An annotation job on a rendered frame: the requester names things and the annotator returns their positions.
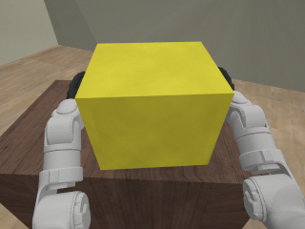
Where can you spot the carton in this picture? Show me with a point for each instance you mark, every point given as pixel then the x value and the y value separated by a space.
pixel 153 104

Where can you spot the robot right upper arm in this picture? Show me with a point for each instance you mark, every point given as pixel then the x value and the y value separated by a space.
pixel 275 201

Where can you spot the left robot forearm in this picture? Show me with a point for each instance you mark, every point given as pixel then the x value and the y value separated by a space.
pixel 62 146

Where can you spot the robot right hand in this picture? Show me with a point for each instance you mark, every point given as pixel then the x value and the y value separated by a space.
pixel 227 77

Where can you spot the right robot forearm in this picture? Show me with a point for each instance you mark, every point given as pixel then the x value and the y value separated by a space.
pixel 255 143

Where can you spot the robot left upper arm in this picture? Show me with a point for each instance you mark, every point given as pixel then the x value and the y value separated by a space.
pixel 70 210

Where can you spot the robot left hand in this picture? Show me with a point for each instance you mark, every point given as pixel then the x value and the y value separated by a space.
pixel 74 86

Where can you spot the pedestal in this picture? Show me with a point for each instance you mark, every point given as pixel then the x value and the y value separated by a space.
pixel 208 196

